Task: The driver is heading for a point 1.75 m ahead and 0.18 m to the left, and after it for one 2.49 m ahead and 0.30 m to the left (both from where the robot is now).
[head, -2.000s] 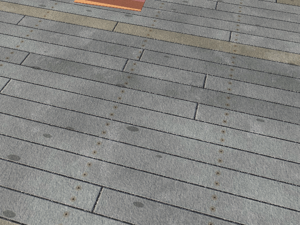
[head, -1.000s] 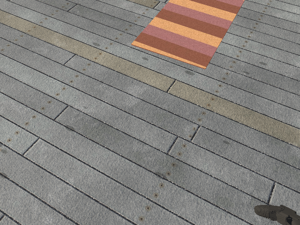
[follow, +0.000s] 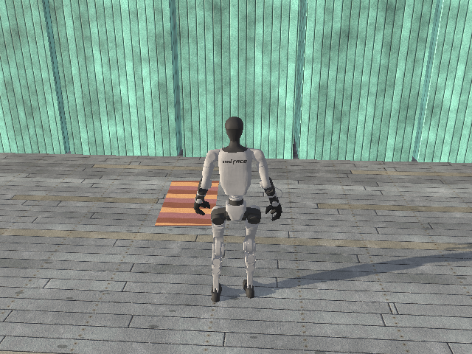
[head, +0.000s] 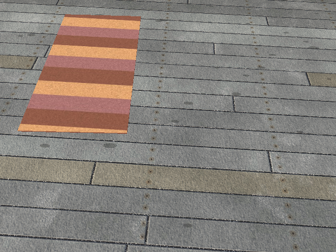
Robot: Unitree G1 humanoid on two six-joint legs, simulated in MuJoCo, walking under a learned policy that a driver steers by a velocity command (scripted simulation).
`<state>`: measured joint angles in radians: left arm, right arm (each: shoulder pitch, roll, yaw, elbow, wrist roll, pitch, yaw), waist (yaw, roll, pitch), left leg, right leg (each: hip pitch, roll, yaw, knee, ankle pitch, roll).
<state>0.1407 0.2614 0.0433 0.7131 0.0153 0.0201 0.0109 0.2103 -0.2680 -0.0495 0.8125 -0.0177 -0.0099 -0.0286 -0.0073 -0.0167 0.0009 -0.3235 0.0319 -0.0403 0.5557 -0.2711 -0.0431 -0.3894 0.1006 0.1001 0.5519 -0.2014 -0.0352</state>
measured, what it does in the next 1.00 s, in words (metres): shifts its weight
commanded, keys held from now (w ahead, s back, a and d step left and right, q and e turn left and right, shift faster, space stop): no key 1.00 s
